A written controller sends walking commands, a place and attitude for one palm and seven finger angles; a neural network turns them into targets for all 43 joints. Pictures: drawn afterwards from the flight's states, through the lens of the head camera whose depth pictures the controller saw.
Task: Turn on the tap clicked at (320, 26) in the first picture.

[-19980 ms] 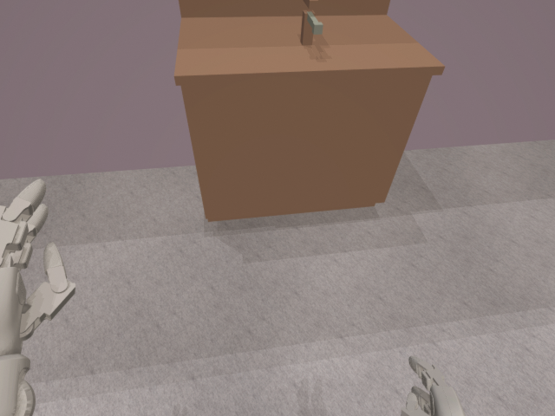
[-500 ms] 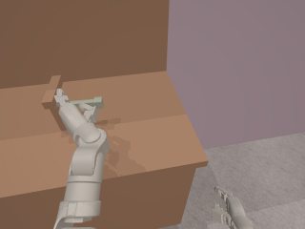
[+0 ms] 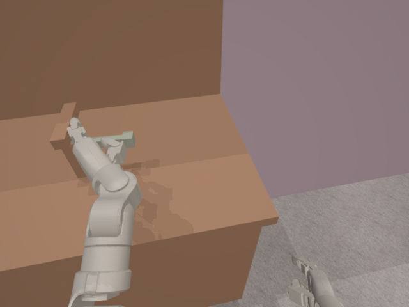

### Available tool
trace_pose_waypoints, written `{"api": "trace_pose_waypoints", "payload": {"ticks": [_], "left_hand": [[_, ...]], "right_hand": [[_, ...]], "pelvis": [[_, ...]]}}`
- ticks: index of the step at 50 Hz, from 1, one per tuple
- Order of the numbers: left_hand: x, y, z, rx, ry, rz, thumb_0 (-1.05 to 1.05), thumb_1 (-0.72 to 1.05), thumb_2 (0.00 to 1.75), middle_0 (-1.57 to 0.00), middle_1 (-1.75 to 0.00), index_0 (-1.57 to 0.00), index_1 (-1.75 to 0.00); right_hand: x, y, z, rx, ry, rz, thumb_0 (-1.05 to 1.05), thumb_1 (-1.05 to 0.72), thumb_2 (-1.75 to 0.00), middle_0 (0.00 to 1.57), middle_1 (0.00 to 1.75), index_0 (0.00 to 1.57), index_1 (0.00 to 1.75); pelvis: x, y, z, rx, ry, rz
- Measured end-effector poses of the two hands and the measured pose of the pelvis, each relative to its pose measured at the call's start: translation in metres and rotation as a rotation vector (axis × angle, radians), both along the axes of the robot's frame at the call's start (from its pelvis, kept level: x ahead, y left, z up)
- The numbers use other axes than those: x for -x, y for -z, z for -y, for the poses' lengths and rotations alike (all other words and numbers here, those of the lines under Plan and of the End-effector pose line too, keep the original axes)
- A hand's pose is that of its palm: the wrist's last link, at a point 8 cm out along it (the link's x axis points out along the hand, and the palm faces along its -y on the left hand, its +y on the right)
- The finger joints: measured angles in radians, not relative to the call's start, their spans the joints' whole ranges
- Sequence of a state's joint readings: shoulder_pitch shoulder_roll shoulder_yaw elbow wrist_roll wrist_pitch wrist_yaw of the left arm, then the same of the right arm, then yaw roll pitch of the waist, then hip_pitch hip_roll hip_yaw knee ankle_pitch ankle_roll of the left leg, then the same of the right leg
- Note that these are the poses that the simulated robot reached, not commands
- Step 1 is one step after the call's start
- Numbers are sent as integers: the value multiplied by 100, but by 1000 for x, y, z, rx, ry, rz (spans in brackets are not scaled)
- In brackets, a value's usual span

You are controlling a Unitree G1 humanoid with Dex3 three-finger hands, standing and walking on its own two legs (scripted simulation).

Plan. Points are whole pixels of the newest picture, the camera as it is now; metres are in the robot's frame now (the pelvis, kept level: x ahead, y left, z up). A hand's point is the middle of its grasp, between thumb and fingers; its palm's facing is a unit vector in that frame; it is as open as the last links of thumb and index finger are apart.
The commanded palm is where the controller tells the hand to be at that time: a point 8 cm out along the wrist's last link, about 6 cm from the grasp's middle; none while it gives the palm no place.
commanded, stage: draw the hand back beside the body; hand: left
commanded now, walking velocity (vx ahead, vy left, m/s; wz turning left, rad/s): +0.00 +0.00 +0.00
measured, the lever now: (128, 139) +0.43 +0.25 +0.10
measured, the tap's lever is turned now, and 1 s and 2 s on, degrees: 86 86 86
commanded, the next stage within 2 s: step back with the hand held close in 1.54 s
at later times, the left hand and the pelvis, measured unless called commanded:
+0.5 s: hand (103, 182) +0.26 +0.21 +0.16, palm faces +0.35 -0.91 -0.24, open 7.7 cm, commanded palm +0.23 +0.24 +0.17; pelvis -0.01 +0.00 +0.00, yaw -2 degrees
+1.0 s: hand (78, 201) +0.22 +0.24 +0.16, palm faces +0.34 -0.89 -0.29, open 7.5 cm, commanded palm +0.18 +0.28 +0.17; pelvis -0.02 +0.02 +0.00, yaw -3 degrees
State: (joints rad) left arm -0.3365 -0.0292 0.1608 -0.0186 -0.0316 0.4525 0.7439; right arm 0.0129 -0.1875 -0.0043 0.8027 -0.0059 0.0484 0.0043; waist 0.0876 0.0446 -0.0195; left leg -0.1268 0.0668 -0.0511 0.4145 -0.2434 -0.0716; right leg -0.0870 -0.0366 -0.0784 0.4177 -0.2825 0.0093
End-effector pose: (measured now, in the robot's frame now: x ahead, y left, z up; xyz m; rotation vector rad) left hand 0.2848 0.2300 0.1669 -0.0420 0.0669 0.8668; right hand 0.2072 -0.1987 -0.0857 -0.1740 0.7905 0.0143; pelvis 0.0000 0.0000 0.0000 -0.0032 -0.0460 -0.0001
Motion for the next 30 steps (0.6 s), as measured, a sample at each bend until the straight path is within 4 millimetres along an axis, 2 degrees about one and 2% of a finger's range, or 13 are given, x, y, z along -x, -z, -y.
{"api": "trace_pose_waypoints", "payload": {"ticks": [5, 9, 12, 15, 19, 22, 26, 30], "left_hand": [[2, -3, 3, -35, 32, 14, 2, 90, 90, -15, -15, -15, -15], [4, -11, 15, -149, 318, 49, 2, 90, 90, -15, -15, -15, -16], [11, -10, 18, -122, 465, 48, 2, 90, 90, -15, -16, -15, -16], [23, -4, 9, -101, 469, 32, 2, 89, 90, -16, -17, -16, -17], [43, 6, -11, -234, 510, 24, 2, 89, 90, -17, -18, -16, -18], [58, 3, -21, -325, 520, 43, 2, 89, 90, -17, -18, -17, -19], [70, -6, -23, -390, 531, 110, 2, 89, 90, -17, -20, -17, -20], [71, -8, -21, -409, 558, 156, 2, 89, 90, -17, -21, -17, -21]], "right_hand": [[-8, -4, -3, 1, -16, 20, 1, -90, -90, 20, 29, 20, 30], [-7, -10, 1, 11, 36, 39, 1, -90, -90, 20, 30, 20, 30], [-2, -13, 8, 15, 84, 55, 1, -90, -90, 20, 30, 20, 30], [3, -15, 14, 25, 102, 64, 1, -90, -90, 20, 30, 20, 30], [15, -17, 24, 42, 107, 91, 1, -90, -90, 20, 30, 20, 30], [27, -13, 28, 61, 100, 96, 1, -90, -90, 20, 29, 20, 30], [45, -6, 29, 81, 91, 66, 1, -90, -90, 20, 29, 20, 30], [59, -2, 25, 77, 102, 43, 1, -90, -90, 20, 29, 20, 30]], "pelvis": [[-2, 0, 0, -2, -1, -1], [-4, 1, 1, -8, 24, 8], [-6, 1, 1, -7, 36, 18], [-5, 1, 2, -7, 40, 20], [-2, 2, 2, -4, 44, 21], [2, 2, 0, 0, 40, 30], [9, 1, -3, 0, 32, 41], [16, 0, -6, 0, 34, 46]]}}
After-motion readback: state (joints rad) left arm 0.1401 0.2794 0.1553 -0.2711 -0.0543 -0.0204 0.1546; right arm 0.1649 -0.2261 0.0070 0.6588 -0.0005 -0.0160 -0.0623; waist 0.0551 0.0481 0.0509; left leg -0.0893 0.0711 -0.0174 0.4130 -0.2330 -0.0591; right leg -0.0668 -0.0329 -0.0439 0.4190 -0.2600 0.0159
